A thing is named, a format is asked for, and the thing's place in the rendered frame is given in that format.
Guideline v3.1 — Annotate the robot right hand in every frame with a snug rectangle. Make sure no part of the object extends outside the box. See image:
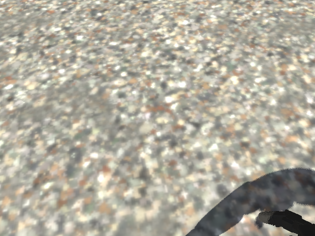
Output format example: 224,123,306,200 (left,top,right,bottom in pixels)
258,209,315,236

